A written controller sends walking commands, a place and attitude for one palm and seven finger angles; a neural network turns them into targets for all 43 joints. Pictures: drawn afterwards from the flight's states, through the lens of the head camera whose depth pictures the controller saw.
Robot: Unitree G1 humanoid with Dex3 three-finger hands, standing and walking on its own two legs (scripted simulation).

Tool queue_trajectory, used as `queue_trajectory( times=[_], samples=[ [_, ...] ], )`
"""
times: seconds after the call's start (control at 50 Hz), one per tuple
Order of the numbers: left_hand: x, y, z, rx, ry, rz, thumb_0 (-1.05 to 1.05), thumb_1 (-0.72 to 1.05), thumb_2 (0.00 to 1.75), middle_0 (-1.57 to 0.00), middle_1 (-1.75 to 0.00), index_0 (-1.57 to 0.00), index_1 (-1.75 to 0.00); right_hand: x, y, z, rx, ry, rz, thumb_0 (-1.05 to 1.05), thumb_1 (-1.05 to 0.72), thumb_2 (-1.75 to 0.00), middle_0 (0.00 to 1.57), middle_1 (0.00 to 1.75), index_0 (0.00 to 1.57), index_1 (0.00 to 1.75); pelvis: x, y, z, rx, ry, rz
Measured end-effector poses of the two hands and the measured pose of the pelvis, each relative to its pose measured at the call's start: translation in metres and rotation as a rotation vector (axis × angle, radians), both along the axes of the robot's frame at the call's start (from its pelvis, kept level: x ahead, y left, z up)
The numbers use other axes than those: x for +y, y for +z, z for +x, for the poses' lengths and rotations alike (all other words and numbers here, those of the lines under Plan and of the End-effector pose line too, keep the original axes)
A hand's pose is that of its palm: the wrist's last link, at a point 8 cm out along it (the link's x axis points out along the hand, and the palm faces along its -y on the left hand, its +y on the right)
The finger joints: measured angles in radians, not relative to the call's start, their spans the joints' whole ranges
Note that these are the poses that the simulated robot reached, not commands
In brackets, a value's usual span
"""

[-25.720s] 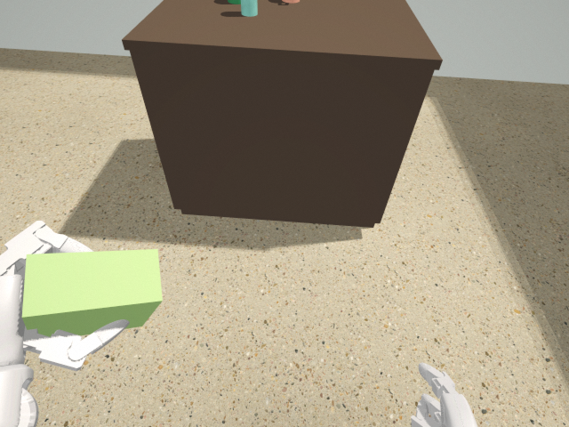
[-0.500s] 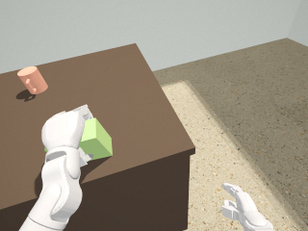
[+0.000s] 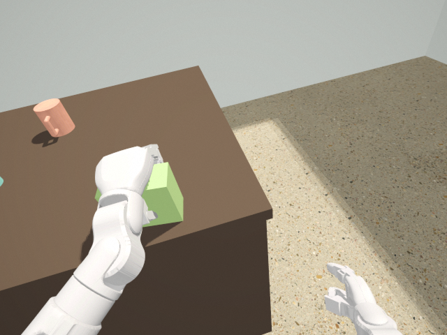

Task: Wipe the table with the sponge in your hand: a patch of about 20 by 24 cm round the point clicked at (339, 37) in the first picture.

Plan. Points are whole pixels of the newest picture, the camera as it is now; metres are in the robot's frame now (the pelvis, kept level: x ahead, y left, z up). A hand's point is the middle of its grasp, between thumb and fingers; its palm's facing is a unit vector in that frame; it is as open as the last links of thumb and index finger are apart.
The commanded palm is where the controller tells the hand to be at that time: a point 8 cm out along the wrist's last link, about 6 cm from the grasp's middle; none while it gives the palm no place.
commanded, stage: slide across to the third lane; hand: left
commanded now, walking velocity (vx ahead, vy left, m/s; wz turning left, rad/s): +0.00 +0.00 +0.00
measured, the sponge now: (147, 203) +0.31 +0.19 +0.11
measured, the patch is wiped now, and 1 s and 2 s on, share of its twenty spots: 0.75 0.85 0.95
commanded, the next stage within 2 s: wipe forward along the third lane in 0.12 s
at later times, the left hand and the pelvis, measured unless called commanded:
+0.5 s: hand (159, 179) +0.33 +0.16 +0.15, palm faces +0.11 -0.11 -0.99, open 9.8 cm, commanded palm +0.30 +0.18 +0.19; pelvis -0.01 -0.02 +0.00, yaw +0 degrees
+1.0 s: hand (160, 164) +0.37 +0.17 +0.15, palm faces +0.05 -0.06 -1.00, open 9.9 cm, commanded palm +0.35 +0.21 +0.17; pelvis -0.01 -0.03 +0.00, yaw -1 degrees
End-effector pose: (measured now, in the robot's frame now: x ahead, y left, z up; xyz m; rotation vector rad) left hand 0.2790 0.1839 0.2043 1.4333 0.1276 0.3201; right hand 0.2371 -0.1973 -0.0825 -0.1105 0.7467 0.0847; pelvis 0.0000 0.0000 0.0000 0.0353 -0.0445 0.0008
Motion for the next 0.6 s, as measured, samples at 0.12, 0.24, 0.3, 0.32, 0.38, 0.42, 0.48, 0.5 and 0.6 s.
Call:
queue_trajectory(
  times=[0.12, 0.24, 0.3, 0.32, 0.38, 0.42, 0.48, 0.5, 0.6],
  samples=[
    [-0.016, 0.0, 0.007, 0.009, -0.034, -0.009, 0.0, -0.49, 1.07, -0.68, -1.39, -0.78, -1.31, -0.001, 0.002, -0.001, -0.009, 0.003, 0.018, 0.01, -0.91, -0.9, 0.19, 0.3, 0.2, 0.3, -0.005, 0.0, 0.0, -0.002, -0.009, 0.003],
    [-0.021, -0.001, 0.008, 0.002, -0.025, -0.019, 0.0, -0.5, 1.07, -0.69, -1.38, -0.78, -1.31, -0.009, 0.0, -0.005, 0.004, -0.003, 0.016, 0.01, -0.91, -0.9, 0.19, 0.3, 0.2, 0.3, -0.01, 0.0, 0.0, -0.004, -0.01, 0.005],
    [-0.023, -0.002, 0.009, 0.002, -0.021, -0.017, 0.0, -0.5, 1.07, -0.69, -1.38, -0.78, -1.31, -0.015, -0.002, -0.008, 0.016, -0.007, 0.008, 0.01, -0.91, -0.9, 0.19, 0.3, 0.2, 0.3, -0.011, 0.0, -0.001, -0.004, -0.009, 0.006],
    [-0.023, -0.003, 0.01, 0.004, -0.019, -0.016, 0.0, -0.5, 1.07, -0.69, -1.38, -0.78, -1.31, -0.016, -0.002, -0.009, 0.02, -0.009, 0.004, 0.01, -0.91, -0.9, 0.19, 0.3, 0.2, 0.3, -0.012, 0.0, -0.001, -0.004, -0.009, 0.006],
    [-0.023, -0.004, 0.013, 0.016, -0.009, -0.017, 0.0, -0.5, 1.07, -0.7, -1.37, -0.79, -1.3, -0.021, -0.005, -0.012, 0.031, -0.018, -0.009, 0.01, -0.91, -0.9, 0.19, 0.3, 0.2, 0.3, -0.013, 0.0, -0.002, -0.002, -0.006, 0.006],
    [-0.023, -0.003, 0.017, 0.021, -0.002, -0.013, -0.01, -0.51, 1.07, -0.7, -1.37, -0.8, -1.29, -0.024, -0.006, -0.014, 0.038, -0.024, -0.017, 0.01, -0.91, -0.9, 0.19, 0.3, 0.2, 0.3, -0.015, 0.0, -0.004, 0.001, -0.005, 0.007],
    [-0.023, -0.002, 0.024, 0.027, 0.008, -0.006, -0.01, -0.51, 1.07, -0.71, -1.36, -0.81, -1.28, -0.028, -0.008, -0.019, 0.044, -0.034, -0.025, 0.01, -0.91, -0.9, 0.19, 0.3, 0.2, 0.3, -0.017, 0.0, -0.005, 0.006, -0.006, 0.008],
    [-0.023, -0.002, 0.026, 0.03, 0.01, -0.004, -0.01, -0.51, 1.07, -0.72, -1.36, -0.81, -1.28, -0.029, -0.008, -0.021, 0.045, -0.039, -0.025, 0.01, -0.91, -0.9, 0.19, 0.3, 0.2, 0.3, -0.017, 0.0, -0.005, 0.008, -0.008, 0.009],
    [-0.022, -0.002, 0.034, 0.04, 0.027, 0.001, -0.01, -0.52, 1.07, -0.72, -1.35, -0.81, -1.27, -0.036, -0.011, -0.029, 0.048, -0.06, -0.033, 0.01, -0.91, -0.9, 0.19, 0.3, 0.2, 0.3, -0.02, 0.0, -0.006, 0.015, -0.012, 0.011]
  ],
)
